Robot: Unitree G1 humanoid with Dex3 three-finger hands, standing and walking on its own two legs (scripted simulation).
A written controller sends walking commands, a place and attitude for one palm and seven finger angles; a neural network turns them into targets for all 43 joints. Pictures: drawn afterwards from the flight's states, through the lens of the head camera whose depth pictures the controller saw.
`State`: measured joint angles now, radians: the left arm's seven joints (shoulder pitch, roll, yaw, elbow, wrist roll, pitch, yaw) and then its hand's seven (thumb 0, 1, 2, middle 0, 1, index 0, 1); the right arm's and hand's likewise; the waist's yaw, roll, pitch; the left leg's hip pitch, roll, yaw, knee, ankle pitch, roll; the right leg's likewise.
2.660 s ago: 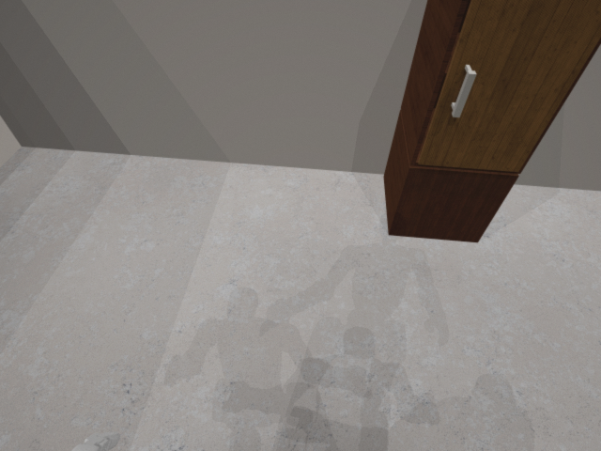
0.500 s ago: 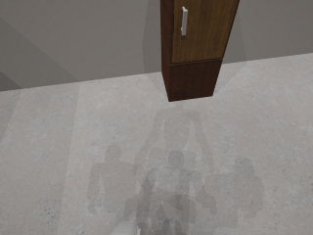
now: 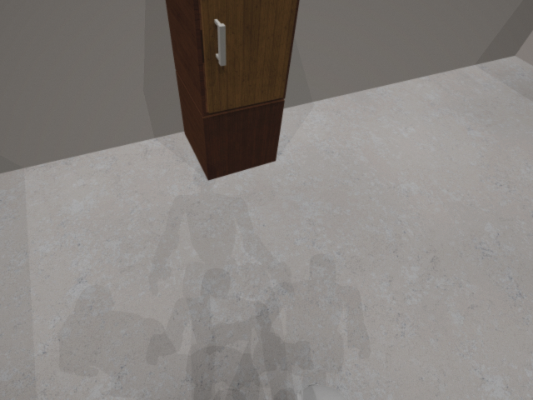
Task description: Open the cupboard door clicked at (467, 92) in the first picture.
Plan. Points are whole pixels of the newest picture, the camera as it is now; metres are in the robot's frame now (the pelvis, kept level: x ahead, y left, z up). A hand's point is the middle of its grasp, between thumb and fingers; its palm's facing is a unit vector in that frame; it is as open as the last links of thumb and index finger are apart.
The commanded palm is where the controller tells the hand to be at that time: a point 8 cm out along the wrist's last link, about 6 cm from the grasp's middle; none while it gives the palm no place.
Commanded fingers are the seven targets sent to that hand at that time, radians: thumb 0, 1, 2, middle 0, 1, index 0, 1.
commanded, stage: walk to a spot facing it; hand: left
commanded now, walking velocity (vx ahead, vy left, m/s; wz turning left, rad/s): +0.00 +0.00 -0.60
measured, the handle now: (219, 42) +1.16 +0.25 -0.05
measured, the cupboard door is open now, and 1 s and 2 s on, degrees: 0 0 0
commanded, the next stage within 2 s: turn to face it in 1.82 s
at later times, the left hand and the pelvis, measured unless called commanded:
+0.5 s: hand (180, 397) +0.15 +0.15 -0.18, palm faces -0.26 -0.95 -0.19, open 7.4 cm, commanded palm none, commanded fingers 0.00 0.90 0.90 -0.20 -0.30 -0.20 -0.30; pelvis +0.07 -0.03 -0.01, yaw -17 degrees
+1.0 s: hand (261, 252) +0.44 +0.04 -0.17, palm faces -0.56 -0.82 -0.14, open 7.4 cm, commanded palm none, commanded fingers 0.00 0.90 0.90 -0.20 -0.30 -0.20 -0.30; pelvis +0.25 -0.06 +0.00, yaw -34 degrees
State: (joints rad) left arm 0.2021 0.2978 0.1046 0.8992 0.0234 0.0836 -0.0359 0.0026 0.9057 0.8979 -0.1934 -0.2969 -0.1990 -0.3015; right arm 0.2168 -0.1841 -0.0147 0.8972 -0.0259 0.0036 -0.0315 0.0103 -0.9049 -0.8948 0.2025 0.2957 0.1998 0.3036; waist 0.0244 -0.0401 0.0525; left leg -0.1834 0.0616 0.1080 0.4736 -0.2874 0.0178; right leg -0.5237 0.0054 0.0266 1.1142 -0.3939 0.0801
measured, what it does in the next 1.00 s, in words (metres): walks ahead, turning right: right foot, then left foot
